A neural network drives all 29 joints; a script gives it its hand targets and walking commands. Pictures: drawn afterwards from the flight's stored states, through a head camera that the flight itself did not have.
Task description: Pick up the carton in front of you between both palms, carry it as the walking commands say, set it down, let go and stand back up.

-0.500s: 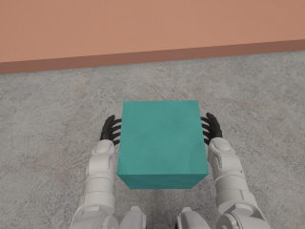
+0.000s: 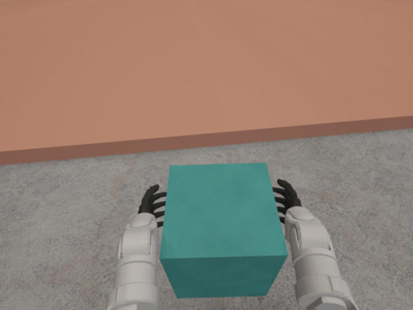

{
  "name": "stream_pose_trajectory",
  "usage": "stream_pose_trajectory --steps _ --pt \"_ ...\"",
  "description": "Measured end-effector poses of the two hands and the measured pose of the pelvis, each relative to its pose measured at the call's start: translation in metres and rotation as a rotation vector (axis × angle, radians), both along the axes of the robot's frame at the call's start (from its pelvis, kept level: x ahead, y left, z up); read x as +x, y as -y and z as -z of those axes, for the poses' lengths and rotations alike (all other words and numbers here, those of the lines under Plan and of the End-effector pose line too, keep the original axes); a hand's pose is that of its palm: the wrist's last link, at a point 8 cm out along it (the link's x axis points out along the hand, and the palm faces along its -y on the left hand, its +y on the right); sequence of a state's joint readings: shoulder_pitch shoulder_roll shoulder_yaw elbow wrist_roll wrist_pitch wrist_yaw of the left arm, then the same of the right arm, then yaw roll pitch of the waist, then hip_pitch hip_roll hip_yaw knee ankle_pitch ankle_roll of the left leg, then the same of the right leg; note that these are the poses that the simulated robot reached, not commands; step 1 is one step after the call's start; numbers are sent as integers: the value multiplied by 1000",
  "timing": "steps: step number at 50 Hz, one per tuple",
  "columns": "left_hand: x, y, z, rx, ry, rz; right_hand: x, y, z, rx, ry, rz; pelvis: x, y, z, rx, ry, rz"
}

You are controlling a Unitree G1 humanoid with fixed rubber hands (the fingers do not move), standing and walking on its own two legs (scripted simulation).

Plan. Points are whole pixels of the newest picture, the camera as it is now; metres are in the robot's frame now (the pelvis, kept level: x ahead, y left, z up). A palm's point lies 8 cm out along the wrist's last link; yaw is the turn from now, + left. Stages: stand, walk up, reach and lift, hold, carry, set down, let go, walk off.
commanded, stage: reach and lift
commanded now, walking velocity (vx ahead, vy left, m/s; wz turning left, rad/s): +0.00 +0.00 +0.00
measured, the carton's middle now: (219, 233) +0.30 +0.00 -0.04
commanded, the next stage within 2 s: hold in 0.86 s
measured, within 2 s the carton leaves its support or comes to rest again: neither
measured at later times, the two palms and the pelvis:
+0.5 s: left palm (146, 213) +0.30 +0.15 +0.04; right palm (291, 208) +0.30 -0.15 +0.04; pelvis +0.01 +0.01 +0.00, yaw +0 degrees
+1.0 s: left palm (145, 211) +0.29 +0.15 +0.06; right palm (295, 205) +0.30 -0.15 +0.06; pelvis +0.01 +0.00 +0.01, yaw +0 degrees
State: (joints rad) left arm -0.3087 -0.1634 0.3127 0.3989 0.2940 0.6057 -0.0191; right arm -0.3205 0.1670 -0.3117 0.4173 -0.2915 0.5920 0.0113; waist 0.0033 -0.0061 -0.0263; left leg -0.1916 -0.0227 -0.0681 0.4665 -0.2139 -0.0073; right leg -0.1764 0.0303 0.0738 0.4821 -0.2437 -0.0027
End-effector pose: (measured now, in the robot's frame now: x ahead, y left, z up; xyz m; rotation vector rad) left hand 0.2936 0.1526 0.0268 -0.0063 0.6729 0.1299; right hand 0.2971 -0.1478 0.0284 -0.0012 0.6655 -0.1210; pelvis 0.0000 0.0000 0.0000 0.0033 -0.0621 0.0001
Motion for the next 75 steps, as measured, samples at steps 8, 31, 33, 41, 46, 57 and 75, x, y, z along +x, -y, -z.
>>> stream_pose_trajectory --steps 8,31,33,41,46,57,75 --pt "-1 -1 -1 -9 5 -4 -1 -1 -2 6 5 7 -7 -2 0 -1 21 0" --pt "9 -2 -12 23 7 24 6 -2 -12 -25 7 -13 11 -5 -6 0 34 3" --pt "9 -1 -13 25 7 25 6 -2 -12 -27 7 -15 12 -4 -7 0 36 3" --pt "6 -1 -16 27 8 21 5 -1 -16 -27 8 -19 13 -2 -7 0 44 1" --pt "4 0 -21 25 19 19 4 -1 -21 -25 19 -19 11 -1 -7 -1 50 -1" --pt "-6 1 -31 21 18 22 -8 1 -30 -18 18 -9 5 -1 -7 -2 83 -2" --pt "-3 0 -32 6 25 16 -7 0 -32 -7 24 5 -1 -5 -6 -2 87 2"
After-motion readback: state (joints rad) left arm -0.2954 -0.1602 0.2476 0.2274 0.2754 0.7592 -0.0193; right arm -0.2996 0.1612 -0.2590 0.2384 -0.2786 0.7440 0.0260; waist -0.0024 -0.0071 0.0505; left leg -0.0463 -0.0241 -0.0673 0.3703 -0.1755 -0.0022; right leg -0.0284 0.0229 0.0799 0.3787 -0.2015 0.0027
